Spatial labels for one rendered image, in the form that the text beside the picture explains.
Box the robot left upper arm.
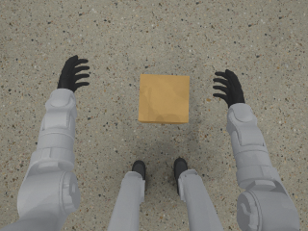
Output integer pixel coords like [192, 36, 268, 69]
[0, 170, 81, 231]

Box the left robot foot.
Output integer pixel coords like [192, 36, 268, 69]
[132, 160, 146, 181]

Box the left robot hand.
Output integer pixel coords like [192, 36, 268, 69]
[57, 55, 90, 92]

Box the robot right upper arm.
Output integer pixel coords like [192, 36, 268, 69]
[236, 190, 300, 231]

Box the right robot shin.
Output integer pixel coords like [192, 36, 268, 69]
[179, 169, 202, 180]

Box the carton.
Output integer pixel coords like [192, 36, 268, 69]
[138, 74, 190, 124]

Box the left robot forearm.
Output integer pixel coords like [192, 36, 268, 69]
[16, 88, 77, 216]

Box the right robot forearm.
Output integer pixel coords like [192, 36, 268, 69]
[226, 103, 300, 229]

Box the right robot hand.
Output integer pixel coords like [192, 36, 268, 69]
[213, 69, 245, 109]

